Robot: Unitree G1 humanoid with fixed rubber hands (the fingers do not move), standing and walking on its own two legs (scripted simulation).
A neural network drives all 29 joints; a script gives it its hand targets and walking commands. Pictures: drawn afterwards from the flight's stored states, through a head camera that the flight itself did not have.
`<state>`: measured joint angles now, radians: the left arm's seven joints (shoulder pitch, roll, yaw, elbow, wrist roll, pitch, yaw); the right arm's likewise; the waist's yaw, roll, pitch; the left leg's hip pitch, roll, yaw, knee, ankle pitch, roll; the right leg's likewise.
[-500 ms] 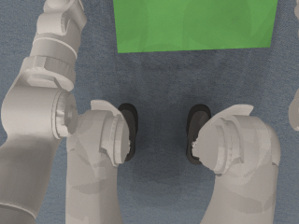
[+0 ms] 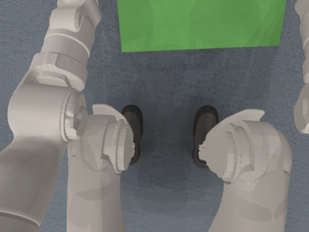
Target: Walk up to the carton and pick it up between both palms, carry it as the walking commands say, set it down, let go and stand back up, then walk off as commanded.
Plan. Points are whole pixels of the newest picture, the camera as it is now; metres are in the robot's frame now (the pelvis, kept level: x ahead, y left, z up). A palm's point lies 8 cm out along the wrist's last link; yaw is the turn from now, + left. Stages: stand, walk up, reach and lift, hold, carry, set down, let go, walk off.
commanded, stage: reach and lift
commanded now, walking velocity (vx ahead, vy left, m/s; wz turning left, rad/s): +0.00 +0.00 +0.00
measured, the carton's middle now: out of the picture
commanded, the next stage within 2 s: none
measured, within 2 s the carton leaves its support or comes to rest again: leaves its support in 0.96 s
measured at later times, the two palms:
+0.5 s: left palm out of the picture +0.55 +0.13 -0.17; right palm out of the picture +0.55 -0.24 -0.18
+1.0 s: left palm out of the picture +0.55 +0.14 -0.16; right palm out of the picture +0.54 -0.24 -0.17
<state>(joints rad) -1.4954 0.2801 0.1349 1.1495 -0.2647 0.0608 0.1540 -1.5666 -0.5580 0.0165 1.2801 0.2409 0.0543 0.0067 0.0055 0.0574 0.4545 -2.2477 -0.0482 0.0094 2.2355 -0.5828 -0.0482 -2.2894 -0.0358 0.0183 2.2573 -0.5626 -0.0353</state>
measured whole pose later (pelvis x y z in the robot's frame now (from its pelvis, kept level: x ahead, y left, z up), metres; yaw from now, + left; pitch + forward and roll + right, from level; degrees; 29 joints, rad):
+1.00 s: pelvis +0.00 +0.00 +0.00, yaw +0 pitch +34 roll +3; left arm -1.44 0.26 0.25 1.06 -0.20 0.14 0.16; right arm -1.55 -0.52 0.07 1.21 0.22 0.16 0.00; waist 0.00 0.07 0.42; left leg -2.24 -0.08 -0.01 2.25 -0.59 -0.06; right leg -2.28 -0.03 0.02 2.27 -0.57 -0.03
